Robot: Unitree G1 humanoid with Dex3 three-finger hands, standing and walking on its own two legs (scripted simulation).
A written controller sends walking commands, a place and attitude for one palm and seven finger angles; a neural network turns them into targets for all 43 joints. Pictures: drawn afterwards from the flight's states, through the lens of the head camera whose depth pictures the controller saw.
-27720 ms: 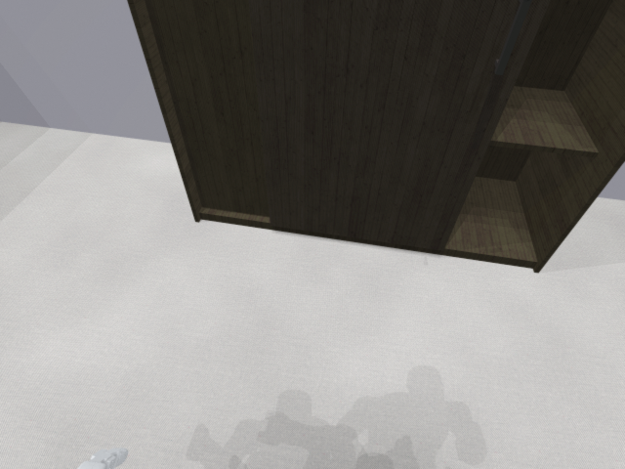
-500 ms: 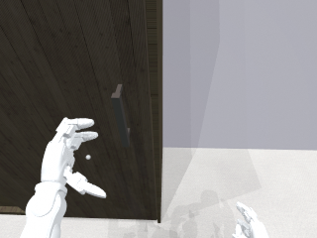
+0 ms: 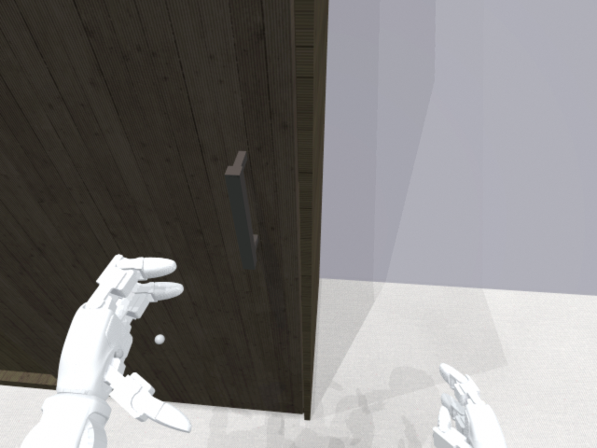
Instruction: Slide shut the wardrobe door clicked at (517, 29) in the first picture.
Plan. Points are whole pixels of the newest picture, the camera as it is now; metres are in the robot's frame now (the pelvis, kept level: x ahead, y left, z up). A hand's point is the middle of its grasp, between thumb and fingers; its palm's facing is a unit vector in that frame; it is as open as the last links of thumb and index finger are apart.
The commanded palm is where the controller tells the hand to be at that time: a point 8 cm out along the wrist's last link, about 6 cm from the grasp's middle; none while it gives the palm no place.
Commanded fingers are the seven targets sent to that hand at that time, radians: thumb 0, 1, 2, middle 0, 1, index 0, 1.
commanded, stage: draw the hand back to the body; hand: left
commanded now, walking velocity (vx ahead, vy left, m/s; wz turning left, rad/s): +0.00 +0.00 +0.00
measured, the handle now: (245, 213) +0.38 +0.12 +0.15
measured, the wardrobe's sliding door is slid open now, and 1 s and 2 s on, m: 0.00 0.00 0.00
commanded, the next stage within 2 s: step back with the hand held close in 1.58 s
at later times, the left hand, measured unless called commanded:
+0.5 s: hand (126, 320) +0.20 +0.21 +0.15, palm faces +0.08 -0.99 -0.09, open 14.6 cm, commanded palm +0.16 +0.26 +0.17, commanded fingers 0.00 -0.33 0.31 -0.24 -1.02 -0.24 -1.02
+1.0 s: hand (75, 292) +0.22 +0.26 +0.17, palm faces +0.40 -0.84 -0.37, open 10.8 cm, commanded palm +0.16 +0.30 +0.19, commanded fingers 0.00 0.57 0.74 -0.21 -0.49 -0.21 -0.49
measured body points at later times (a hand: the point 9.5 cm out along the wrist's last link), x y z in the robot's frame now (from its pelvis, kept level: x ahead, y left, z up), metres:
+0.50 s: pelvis +0.02 +0.00 +0.01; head -0.02 -0.01 +0.45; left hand +0.19 +0.26 +0.16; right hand +0.22 -0.21 -0.05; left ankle +0.03 +0.14 -0.72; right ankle -0.02 -0.13 -0.72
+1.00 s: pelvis +0.02 +0.02 +0.02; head +0.00 +0.00 +0.47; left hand +0.19 +0.30 +0.19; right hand +0.20 -0.20 -0.06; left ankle +0.03 +0.15 -0.72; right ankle -0.02 -0.13 -0.72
